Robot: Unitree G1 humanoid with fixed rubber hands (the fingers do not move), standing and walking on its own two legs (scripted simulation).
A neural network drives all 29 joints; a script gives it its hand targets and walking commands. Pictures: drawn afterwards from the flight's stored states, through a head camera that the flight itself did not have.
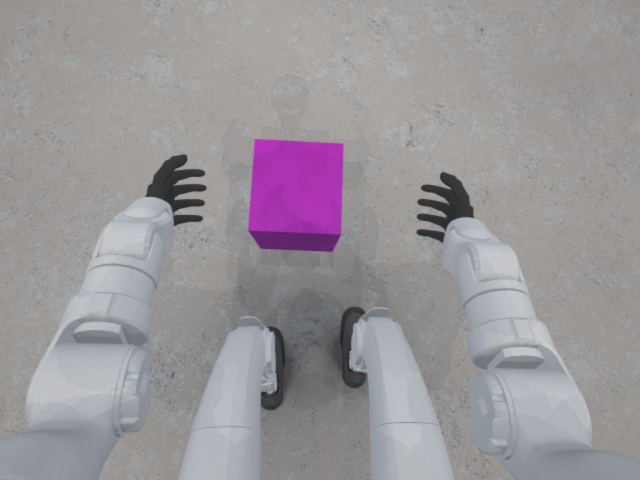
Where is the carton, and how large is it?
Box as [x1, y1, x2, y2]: [248, 139, 343, 251]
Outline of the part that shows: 255,139 248,230 261,248 332,251 340,235 343,144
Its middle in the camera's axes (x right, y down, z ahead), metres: -0.05 -0.09 +0.97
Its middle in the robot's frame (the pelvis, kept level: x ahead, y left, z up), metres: +0.54 +0.03 -0.55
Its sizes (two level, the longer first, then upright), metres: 0.210 0.200 0.250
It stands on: the floor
